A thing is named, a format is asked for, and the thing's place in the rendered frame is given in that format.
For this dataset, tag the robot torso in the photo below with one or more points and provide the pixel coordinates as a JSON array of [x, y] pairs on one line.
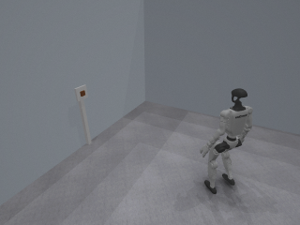
[[235, 125]]

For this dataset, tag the robot left upper arm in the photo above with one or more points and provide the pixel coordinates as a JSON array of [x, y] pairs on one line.
[[224, 116]]

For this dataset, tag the robot head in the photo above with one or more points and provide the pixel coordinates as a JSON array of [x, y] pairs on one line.
[[239, 93]]

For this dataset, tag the left robot hand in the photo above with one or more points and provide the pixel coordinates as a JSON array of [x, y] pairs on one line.
[[204, 150]]

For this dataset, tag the panel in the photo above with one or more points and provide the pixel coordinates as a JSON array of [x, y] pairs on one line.
[[83, 111]]

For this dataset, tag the robot left forearm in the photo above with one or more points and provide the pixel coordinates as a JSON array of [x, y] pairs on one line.
[[213, 140]]

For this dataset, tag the right robot hand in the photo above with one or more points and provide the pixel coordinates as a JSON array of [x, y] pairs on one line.
[[241, 139]]

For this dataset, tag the robot right forearm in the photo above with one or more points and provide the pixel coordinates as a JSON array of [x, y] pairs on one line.
[[245, 132]]

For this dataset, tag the button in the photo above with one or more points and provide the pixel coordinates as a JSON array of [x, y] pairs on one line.
[[82, 93]]

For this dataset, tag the robot right upper arm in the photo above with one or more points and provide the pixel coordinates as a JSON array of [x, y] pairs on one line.
[[249, 117]]

